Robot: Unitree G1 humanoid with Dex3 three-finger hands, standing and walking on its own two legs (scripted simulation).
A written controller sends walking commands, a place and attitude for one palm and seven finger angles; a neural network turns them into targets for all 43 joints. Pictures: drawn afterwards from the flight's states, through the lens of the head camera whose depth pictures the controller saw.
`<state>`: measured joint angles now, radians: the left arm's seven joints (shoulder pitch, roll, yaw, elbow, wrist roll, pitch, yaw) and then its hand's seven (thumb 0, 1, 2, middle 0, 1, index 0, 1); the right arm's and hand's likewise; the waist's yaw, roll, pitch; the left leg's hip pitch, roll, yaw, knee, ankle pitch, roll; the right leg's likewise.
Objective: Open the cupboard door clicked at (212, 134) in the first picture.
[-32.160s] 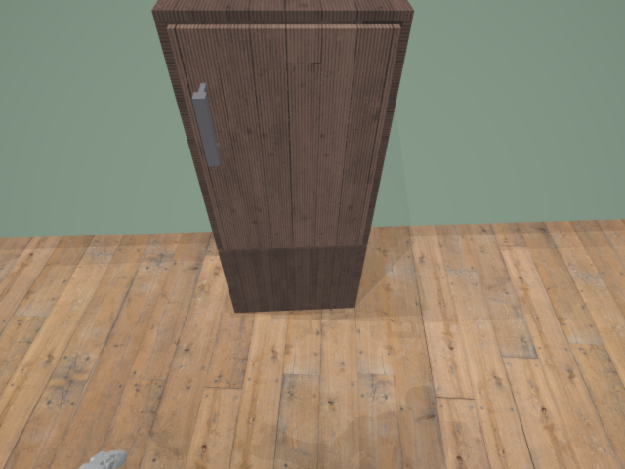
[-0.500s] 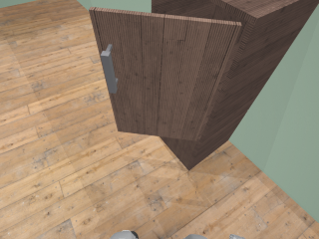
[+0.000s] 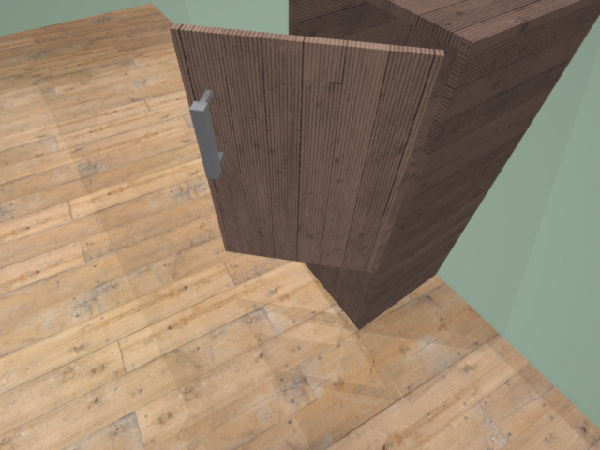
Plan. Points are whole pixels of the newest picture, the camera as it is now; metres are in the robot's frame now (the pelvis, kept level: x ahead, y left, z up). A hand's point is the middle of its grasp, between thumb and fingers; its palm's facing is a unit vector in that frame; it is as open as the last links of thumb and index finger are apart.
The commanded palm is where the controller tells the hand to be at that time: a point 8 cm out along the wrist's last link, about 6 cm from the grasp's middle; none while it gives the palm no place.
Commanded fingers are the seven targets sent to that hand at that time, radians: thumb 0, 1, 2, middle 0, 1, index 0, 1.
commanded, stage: come to a stop and stand still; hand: left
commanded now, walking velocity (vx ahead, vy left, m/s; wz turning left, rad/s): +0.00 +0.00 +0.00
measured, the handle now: (210, 135) +0.60 +0.21 +0.05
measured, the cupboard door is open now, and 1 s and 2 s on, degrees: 46 46 46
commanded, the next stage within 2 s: look again from close up in 0.38 s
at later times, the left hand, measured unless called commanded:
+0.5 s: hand out of the picture +0.01 +0.18 -0.18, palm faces +0.00 -0.99 -0.17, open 7.3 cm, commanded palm none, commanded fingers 0.00 0.90 0.90 -0.20 -0.30 -0.20 -0.30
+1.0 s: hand out of the picture +0.02 +0.17 -0.16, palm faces -0.04 -0.97 -0.23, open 7.3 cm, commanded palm none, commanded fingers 0.00 0.90 0.90 -0.20 -0.30 -0.20 -0.30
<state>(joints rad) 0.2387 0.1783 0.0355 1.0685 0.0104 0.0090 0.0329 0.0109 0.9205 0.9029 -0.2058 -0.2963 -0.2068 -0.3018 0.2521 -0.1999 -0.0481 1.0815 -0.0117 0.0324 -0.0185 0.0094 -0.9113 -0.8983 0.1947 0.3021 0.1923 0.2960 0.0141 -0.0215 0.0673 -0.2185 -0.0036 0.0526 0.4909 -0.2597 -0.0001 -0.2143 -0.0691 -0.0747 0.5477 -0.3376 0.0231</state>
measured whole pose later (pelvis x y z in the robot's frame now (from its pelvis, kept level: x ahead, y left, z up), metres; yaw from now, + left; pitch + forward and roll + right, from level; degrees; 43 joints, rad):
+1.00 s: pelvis +0.00 +0.00 +0.00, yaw -2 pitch -1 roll +1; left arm 0.26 0.16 -0.02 1.09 0.01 -0.02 0.03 0.01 0.91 0.90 -0.20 -0.30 -0.20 -0.30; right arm 0.27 -0.17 0.01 1.09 -0.01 -0.02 -0.02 0.01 -0.92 -0.90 0.20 0.30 0.19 0.30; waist 0.00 0.02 0.04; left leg -0.18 0.01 0.09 0.47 -0.28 0.00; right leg -0.19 -0.05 -0.04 0.52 -0.31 0.01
